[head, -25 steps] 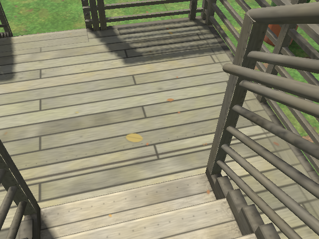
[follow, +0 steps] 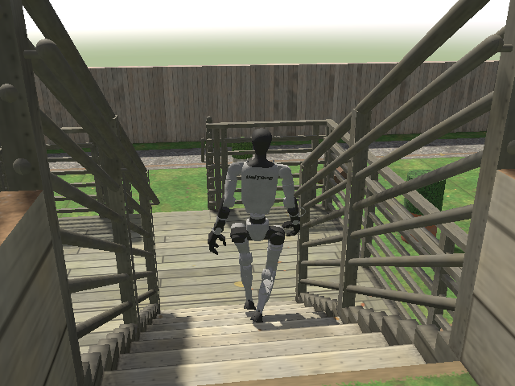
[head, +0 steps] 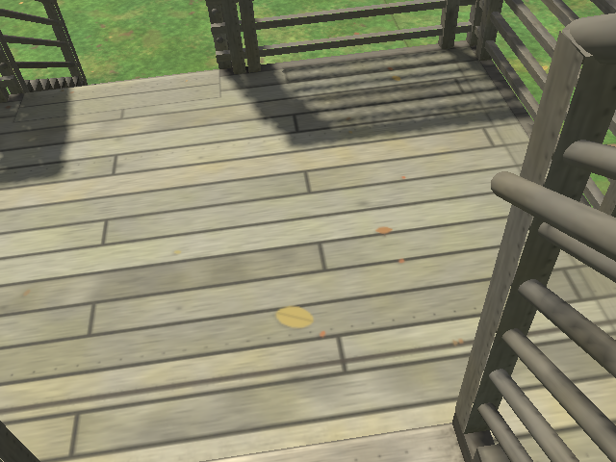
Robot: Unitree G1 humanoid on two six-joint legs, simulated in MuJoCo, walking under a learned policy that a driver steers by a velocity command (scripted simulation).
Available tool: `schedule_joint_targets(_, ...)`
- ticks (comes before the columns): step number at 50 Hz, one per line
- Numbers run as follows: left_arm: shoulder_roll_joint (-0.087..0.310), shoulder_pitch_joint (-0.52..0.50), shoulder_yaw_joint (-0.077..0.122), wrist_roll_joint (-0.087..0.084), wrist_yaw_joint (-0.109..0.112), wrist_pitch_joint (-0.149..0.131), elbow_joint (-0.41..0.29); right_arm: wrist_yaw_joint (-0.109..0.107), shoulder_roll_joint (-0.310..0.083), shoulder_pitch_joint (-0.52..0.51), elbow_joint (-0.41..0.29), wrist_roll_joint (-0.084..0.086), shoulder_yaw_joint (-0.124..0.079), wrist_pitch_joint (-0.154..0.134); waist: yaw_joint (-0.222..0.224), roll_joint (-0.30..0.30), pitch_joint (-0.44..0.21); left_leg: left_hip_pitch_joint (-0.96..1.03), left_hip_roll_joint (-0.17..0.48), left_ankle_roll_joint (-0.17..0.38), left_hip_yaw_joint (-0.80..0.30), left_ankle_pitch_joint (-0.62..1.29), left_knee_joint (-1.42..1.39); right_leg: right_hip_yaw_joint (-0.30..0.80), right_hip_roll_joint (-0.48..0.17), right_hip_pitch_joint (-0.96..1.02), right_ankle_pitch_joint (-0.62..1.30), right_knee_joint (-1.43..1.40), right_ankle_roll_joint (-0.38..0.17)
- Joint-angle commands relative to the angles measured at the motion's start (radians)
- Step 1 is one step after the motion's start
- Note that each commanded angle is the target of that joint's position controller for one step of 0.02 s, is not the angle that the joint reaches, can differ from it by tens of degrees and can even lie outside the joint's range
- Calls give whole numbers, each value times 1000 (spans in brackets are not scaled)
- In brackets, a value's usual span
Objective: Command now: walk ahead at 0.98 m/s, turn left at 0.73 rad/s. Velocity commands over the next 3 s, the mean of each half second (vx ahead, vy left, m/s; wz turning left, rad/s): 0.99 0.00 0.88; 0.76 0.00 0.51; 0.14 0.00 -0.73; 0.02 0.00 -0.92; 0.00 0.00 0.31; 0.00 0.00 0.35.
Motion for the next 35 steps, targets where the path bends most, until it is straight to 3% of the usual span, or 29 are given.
schedule_joint_targets(1,167,-662,24,-22,-37,-38,-306,-57,-151,965,273,15,-77,26,-599,468,49,1132,73,198,-61,-34,-118,65,54,-1139,63,1175,124)
schedule_joint_targets(2,9,-372,-23,-26,-47,-39,-428,-69,-67,608,155,9,-7,-2,-158,482,-137,1168,191,295,-645,-295,-74,540,5,-1222,-101,878,55)
schedule_joint_targets(3,41,-218,-45,-50,-100,-33,-367,-75,-34,456,42,-7,-22,-14,-77,117,-247,1081,385,430,-933,-737,-219,603,-55,-1174,-11,620,-8)
schedule_joint_targets(4,127,-183,-15,-57,-113,-38,-311,-67,-65,291,-47,-27,-41,-21,-10,-175,-92,771,353,420,-912,-803,-211,536,-92,-1134,124,311,-89)
schedule_joint_targets(5,114,-213,5,-66,-105,-42,-318,-68,-102,197,-95,-15,-56,-27,72,-282,59,449,270,350,-788,-559,-101,509,-111,-1036,194,215,-92)
schedule_joint_targets(6,102,-308,-4,-9,-98,-20,-397,-112,-109,-59,-155,33,-41,-5,212,-337,147,-88,174,253,-696,-776,-238,441,-149,-723,405,-214,-76)
schedule_joint_targets(7,117,-322,-1,-3,-105,1,-412,-162,-145,-119,-180,30,-48,-15,233,-220,141,-448,195,215,-682,-779,-219,431,-202,-293,667,-395,-70)
schedule_joint_targets(8,159,-208,23,-36,-133,-22,-339,-184,-83,-93,-194,35,-44,-25,224,-249,93,-639,43,138,-577,-903,-53,424,-202,62,1232,-400,-91)
schedule_joint_targets(10,50,-177,-11,-27,-152,-15,-333,-182,-48,75,-126,129,-33,0,153,-269,37,-487,-31,60,-358,-1175,125,334,-166,168,1292,-736,-69)
schedule_joint_targets(12,37,-253,-4,-40,-153,31,-371,-169,-68,196,-107,114,-39,68,73,-151,22,-240,-46,4,-378,-1212,247,366,-125,149,1049,-943,-76)
schedule_joint_targets(13,59,-125,12,-36,-174,45,-309,-170,-45,182,-66,63,-40,89,127,-15,-34,-258,-88,-22,-430,-1262,395,391,-128,288,1166,-759,-107)
schedule_joint_targets(14,67,28,10,-13,-185,63,-285,-163,27,114,-113,74,-12,105,214,147,-56,-135,-127,-69,-335,-1109,638,470,-201,245,1045,-1016,-145)
schedule_joint_targets(15,138,134,32,-8,-194,59,-228,-125,64,73,-140,62,1,83,266,46,-55,-177,-173,-125,-251,-1123,971,438,-253,351,1115,-967,-152)
schedule_joint_targets(16,147,17,9,-27,-192,35,-247,-101,144,267,-158,56,18,65,88,-392,-27,-420,-114,-100,-301,-1328,1211,512,-313,391,1332,-693,-75)
schedule_joint_targets(17,235,-8,36,-55,-196,21,-247,-102,133,330,-151,86,17,38,15,-596,-2,-531,-34,-120,-264,-1226,1347,789,-451,286,1244,-802,-141)
schedule_joint_targets(19,127,-19,20,-37,-182,-1,-229,-112,44,262,-103,36,14,52,22,-169,10,-532,62,-93,-300,-1034,1235,676,-501,127,864,-758,-226)
schedule_joint_targets(20,284,-82,57,-18,-174,-23,-204,-120,87,172,-231,65,45,76,-28,-306,76,-586,142,-117,-339,-898,1148,1066,-634,-37,415,-936,-308)
schedule_joint_targets(21,275,-160,54,-11,-173,-33,-222,-116,66,33,-278,62,47,93,-9,-127,163,-615,159,-114,-362,-865,1084,1119,-605,-128,294,-981,-331)
schedule_joint_targets(22,168,-203,3,25,-143,-33,-208,-99,38,-17,-319,69,37,101,-29,-13,240,-509,134,-132,-383,-682,907,915,-543,-349,294,-904,-307)
schedule_joint_targets(23,196,-200,2,34,-124,-21,-196,-83,48,20,-302,71,36,131,-40,-33,222,-456,142,-158,-391,-652,805,851,-546,-358,238,-920,-302)
schedule_joint_targets(24,191,-235,11,25,-105,-7,-179,-76,15,-32,-329,85,17,118,-20,-85,218,-512,157,-160,-384,-568,749,826,-540,-328,129,-907,-294)
schedule_joint_targets(26,208,-193,9,3,-102,6,-157,-83,29,-63,-350,65,24,99,11,-213,193,-544,150,-171,-286,-521,781,689,-491,-251,224,-930,-270)
schedule_joint_targets(27,257,-124,31,3,-108,12,-132,-79,23,-69,-365,62,25,84,28,-262,140,-551,174,-173,-213,-533,721,606,-496,-162,330,-938,-265)
schedule_joint_targets(28,235,-40,24,15,-115,8,-89,-84,0,-78,-374,67,10,78,75,-325,153,-530,152,-169,-201,-551,869,570,-495,-141,466,-955,-269)
schedule_joint_targets(29,219,20,35,-11,-111,16,-53,-66,52,-61,-353,83,22,66,76,-328,202,-579,159,-144,-198,-662,879,459,-439,-93,541,-923,-251)
schedule_joint_targets(31,146,72,20,-20,-102,13,0,-37,-21,-59,-313,50,-9,41,65,-261,153,-465,157,-123,-56,-674,812,304,-405,-58,567,-798,-173)
schedule_joint_targets(33,207,9,36,-21,-110,3,-71,-40,-29,-135,-386,28,2,63,60,-254,152,-432,165,-107,3,-741,765,238,-412,27,923,-826,-156)
schedule_joint_targets(34,252,13,57,-26,-103,-12,-93,-33,-78,-164,-416,51,-19,73,102,-271,169,-525,208,-83,-108,-681,618,222,-405,188,797,-772,-102)
schedule_joint_targets(35,243,-2,58,-43,-111,-15,-92,-25,-87,-88,-413,33,-25,74,34,-268,98,-359,190,-49,-71,-663,463,184,-397,208,882,-686,-82)
Next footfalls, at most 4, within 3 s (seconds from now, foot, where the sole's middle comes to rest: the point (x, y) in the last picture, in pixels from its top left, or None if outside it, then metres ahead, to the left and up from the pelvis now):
0.02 left None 0.14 0.04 -0.78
0.30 right None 0.41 -0.24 -0.95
0.74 left None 0.45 0.24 -0.95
1.04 right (239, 452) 0.71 0.29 -1.11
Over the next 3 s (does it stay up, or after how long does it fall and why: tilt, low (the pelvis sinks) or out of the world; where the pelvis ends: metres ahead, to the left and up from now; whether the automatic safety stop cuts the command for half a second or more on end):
stays up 1.05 0.55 -0.50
